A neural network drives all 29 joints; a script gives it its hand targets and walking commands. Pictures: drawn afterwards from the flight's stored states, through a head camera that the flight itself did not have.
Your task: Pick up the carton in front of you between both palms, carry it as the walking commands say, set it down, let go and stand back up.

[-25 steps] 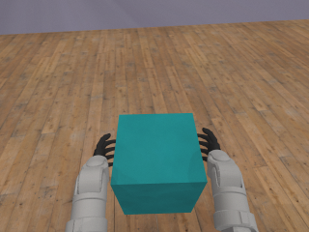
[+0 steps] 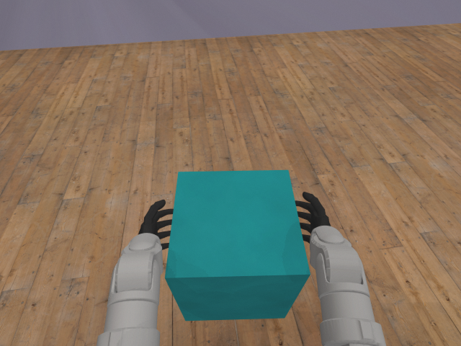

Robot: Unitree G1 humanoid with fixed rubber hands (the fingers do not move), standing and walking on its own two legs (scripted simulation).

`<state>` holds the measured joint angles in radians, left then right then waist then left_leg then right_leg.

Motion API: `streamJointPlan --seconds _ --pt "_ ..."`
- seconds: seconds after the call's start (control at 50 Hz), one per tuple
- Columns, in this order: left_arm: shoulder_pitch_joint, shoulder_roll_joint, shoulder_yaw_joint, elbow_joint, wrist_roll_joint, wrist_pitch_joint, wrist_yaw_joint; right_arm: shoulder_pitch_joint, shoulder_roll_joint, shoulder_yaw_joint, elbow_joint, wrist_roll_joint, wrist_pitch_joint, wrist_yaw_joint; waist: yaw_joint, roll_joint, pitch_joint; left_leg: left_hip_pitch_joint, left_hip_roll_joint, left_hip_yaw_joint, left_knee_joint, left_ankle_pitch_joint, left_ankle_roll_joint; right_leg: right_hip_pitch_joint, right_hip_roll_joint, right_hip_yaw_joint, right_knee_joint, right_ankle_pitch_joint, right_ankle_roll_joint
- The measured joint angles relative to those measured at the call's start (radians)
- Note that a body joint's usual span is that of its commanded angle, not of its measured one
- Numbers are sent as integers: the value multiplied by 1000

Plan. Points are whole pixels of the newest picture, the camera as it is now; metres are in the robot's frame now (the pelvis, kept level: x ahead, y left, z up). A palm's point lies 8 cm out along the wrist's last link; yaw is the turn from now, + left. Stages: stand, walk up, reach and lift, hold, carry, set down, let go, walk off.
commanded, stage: carry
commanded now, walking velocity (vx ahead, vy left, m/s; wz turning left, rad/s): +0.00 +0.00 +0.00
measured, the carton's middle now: (234, 249) +0.31 +0.00 -0.03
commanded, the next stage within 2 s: hold in 0.24 s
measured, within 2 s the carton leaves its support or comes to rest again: neither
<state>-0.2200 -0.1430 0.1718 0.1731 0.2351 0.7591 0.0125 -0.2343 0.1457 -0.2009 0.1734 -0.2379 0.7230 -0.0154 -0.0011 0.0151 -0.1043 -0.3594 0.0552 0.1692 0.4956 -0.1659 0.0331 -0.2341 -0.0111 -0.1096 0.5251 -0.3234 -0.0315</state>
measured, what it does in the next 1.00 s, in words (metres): shifts its weight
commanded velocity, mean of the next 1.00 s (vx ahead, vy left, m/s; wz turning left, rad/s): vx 0.00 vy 0.00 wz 0.00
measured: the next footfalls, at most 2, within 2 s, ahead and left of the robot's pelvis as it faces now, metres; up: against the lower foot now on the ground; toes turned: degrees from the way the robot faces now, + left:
none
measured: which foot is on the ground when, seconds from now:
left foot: down 0.00-1.00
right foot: down 0.00-1.00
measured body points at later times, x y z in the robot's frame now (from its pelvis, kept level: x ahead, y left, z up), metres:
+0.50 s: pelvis -0.01 +0.00 +0.01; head -0.04 +0.00 +0.45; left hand +0.29 +0.13 +0.04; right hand +0.28 -0.18 +0.04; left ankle +0.06 +0.12 -0.73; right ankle -0.03 -0.09 -0.73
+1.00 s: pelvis -0.05 +0.02 -0.03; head +0.05 +0.01 +0.41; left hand +0.36 +0.11 -0.05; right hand +0.32 -0.19 -0.05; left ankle +0.06 +0.11 -0.73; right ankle -0.03 -0.09 -0.73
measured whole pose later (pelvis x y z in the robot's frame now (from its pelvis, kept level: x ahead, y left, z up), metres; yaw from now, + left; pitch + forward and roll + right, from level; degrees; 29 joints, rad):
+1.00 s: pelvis -0.05 +0.02 -0.03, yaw -9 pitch +4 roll +0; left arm -0.69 -0.16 0.55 0.64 0.47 0.41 -0.03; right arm -0.74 0.16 -0.63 0.69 -0.47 0.35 0.05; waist 0.02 -0.01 0.16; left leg -0.59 -0.04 -0.03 0.75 -0.24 0.01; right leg -0.52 0.05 0.04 0.80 -0.35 -0.02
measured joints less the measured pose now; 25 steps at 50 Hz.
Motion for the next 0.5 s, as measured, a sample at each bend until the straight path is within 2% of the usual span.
streamJointPlan --seconds 0.3,0.34,0.36,0.42,0.5 --pt "-10 -2 1 -5 2 7 8 -5 2 -10 13 -1 -16 7 5 -16 17 29 -5 1 -11 2 -1 24 -3 1 -1 -4 -1" --pt "2 0 0 -18 -2 -4 10 -4 2 -5 20 3 -35 7 25 -18 67 100 -27 -57 -55 32 -9 77 3 26 -29 13 0" --pt "11 2 3 -19 -3 -17 9 -8 2 1 29 1 -46 6 29 -16 89 129 -27 -63 -65 32 -15 100 9 42 -41 22 -1" --pt "21 3 9 -2 -5 -36 8 -15 3 4 51 -12 -52 9 20 -14 122 178 -37 -102 -81 17 -32 144 18 67 -64 37 -3" --pt "-1 0 4 26 3 -25 14 -14 3 -22 69 -17 -57 18 -11 -24 146 211 -36 -115 -86 25 -33 182 23 65 -79 47 -3"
